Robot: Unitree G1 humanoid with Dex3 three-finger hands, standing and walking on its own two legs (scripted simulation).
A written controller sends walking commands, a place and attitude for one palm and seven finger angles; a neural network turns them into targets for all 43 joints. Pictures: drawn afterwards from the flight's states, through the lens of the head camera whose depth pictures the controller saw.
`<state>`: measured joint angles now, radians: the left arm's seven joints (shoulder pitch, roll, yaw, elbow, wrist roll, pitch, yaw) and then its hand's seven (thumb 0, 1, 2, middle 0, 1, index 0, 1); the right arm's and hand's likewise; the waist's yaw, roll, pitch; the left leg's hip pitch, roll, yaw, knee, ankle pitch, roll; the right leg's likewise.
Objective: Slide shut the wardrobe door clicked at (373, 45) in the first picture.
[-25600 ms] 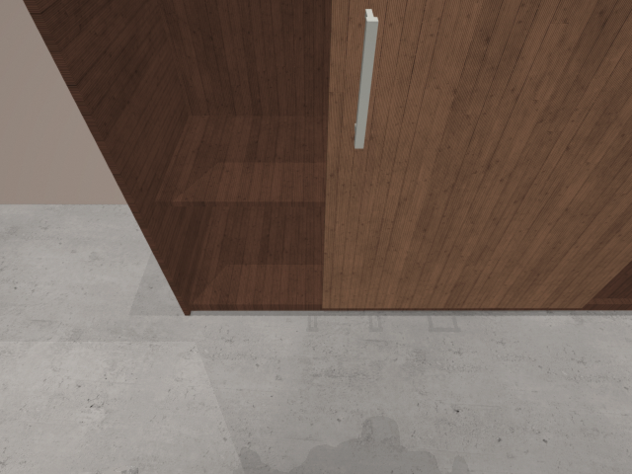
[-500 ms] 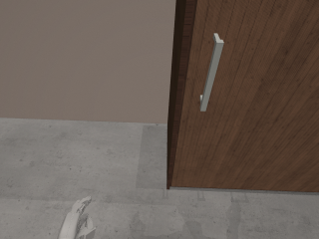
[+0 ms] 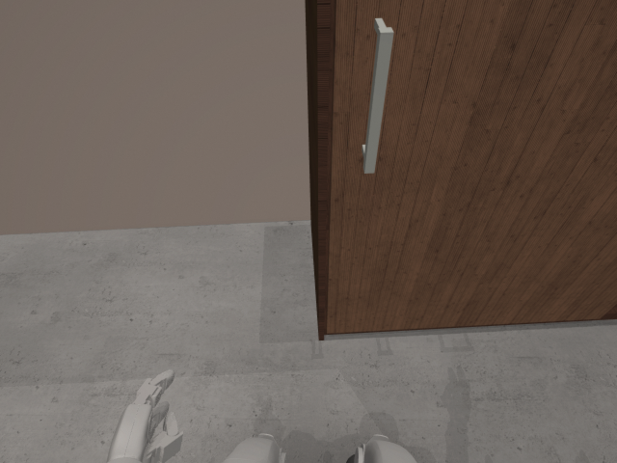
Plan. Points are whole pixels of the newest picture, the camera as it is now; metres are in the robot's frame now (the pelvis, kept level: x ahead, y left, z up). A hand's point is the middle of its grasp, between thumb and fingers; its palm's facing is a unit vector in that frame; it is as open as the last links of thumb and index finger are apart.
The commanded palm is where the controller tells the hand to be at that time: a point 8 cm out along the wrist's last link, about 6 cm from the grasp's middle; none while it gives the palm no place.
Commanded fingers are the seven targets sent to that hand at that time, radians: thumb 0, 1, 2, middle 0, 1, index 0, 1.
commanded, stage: step back with the hand held close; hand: right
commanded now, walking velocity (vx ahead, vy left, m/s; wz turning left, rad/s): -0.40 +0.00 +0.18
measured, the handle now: (373, 103) +0.61 -0.05 +0.17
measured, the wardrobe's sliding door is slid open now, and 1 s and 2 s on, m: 0.00 0.00 0.00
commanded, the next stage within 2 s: stop stepping back and stand still in 0.18 s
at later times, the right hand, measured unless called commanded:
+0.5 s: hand out of the picture +0.11 -0.27 +0.21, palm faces +0.42 +0.84 -0.34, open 7.4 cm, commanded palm +0.05 -0.31 +0.22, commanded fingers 0.00 -0.90 -0.90 0.20 0.30 0.20 0.30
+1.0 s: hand out of the picture +0.07 -0.29 +0.20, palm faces +0.36 +0.87 -0.34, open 7.4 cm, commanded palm +0.02 -0.34 +0.22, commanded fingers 0.00 -0.90 -0.90 0.20 0.30 0.20 0.30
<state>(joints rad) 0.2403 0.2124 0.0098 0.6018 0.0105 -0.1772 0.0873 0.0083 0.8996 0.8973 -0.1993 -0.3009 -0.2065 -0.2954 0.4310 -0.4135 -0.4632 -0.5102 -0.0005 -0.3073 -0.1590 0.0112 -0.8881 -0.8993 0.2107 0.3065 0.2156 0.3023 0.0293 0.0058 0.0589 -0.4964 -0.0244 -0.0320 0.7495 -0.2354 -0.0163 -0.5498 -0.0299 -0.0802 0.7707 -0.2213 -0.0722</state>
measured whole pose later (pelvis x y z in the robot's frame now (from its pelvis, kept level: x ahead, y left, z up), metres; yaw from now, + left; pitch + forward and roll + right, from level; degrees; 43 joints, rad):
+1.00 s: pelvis -0.16 -0.06 +0.03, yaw +8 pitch -3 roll +2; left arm 0.33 0.24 0.02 0.69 0.02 -0.12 0.09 0.01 0.90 0.90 -0.20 -0.30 -0.21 -0.30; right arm 0.49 -0.37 -0.38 -0.45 0.02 -0.20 -0.18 0.01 -0.89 -0.90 0.21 0.31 0.21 0.30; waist 0.02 0.02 -0.04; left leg -0.24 0.00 0.04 0.62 -0.33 0.01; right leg -0.35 -0.05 -0.06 0.63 -0.31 -0.02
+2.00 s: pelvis -0.15 -0.10 +0.04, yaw +9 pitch -1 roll +0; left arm 0.22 0.16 0.00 1.13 0.02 0.03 0.02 0.01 0.93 0.90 -0.20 -0.30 -0.21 -0.29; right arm 0.23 -0.20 0.01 1.16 -0.02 0.01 -0.03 0.00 -0.91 -0.90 0.20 0.30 0.20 0.30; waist 0.00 -0.01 0.06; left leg -0.17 0.05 0.05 0.39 -0.21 -0.03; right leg -0.20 0.02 -0.11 0.40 -0.19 -0.06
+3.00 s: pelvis -0.13 -0.09 +0.05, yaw +10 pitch -1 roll +0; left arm 0.19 0.17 0.00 1.14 0.02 0.01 0.02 0.00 0.91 0.90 -0.20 -0.30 -0.20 -0.29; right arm 0.20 -0.19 0.01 1.15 -0.02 -0.01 -0.03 0.00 -0.91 -0.90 0.20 0.30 0.20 0.30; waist 0.01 0.01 0.06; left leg -0.12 0.04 0.03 0.35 -0.22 -0.03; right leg -0.14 0.00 -0.13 0.36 -0.21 -0.04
